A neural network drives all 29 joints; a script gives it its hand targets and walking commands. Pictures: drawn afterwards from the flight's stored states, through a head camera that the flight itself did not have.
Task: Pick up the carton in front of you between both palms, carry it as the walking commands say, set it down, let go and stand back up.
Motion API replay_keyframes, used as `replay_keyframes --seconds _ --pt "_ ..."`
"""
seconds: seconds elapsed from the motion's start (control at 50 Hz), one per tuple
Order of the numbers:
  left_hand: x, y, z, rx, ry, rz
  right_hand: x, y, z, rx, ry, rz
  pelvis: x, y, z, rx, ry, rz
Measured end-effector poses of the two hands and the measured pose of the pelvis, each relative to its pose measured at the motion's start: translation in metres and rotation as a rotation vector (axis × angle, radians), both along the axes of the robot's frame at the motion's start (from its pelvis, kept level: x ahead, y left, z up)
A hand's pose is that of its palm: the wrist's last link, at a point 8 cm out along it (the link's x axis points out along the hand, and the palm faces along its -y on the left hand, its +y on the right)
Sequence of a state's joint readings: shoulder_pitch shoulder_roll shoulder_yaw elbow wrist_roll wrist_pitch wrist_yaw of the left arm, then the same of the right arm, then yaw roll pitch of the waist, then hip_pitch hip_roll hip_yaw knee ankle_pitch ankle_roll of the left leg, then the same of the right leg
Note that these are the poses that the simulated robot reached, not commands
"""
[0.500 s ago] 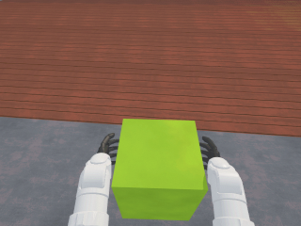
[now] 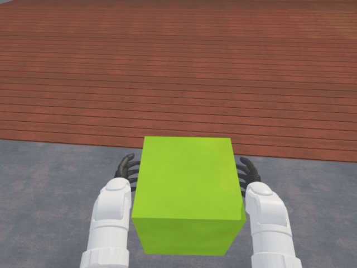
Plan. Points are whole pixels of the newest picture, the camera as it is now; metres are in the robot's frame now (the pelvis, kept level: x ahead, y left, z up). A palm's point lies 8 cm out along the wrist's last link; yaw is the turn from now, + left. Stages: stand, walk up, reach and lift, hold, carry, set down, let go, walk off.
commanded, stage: carry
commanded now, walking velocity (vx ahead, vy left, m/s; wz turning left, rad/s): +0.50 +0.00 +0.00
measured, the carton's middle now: (185, 198) +0.30 +0.00 -0.01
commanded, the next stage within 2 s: none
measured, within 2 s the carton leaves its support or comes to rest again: neither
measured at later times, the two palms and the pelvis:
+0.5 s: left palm (126, 139) +0.41 +0.16 +0.09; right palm (240, 141) +0.41 -0.14 +0.09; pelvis +0.17 +0.01 -0.01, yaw -1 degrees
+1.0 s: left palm (155, 90) +0.71 +0.12 +0.06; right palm (234, 93) +0.71 -0.18 +0.05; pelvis +0.49 -0.03 -0.02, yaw +0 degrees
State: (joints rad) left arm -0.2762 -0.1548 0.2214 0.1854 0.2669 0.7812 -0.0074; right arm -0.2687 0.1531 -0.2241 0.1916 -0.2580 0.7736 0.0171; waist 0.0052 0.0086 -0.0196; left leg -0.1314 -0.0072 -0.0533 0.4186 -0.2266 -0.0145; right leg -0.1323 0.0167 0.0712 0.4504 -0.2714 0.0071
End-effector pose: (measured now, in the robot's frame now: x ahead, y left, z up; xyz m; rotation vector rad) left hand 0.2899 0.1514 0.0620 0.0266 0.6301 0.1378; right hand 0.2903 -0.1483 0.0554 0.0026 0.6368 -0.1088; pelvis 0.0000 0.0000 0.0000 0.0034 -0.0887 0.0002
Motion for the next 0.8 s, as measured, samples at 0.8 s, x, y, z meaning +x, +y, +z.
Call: replay_keyframes --seconds 0.8 --pt "0.284 -0.004 0.021 -0.125 0.008 0.030 0.264 -0.006 0.030 0.063 0.008 -0.160 0.337 0.007 0.000 -0.019 0.173 -0.034"
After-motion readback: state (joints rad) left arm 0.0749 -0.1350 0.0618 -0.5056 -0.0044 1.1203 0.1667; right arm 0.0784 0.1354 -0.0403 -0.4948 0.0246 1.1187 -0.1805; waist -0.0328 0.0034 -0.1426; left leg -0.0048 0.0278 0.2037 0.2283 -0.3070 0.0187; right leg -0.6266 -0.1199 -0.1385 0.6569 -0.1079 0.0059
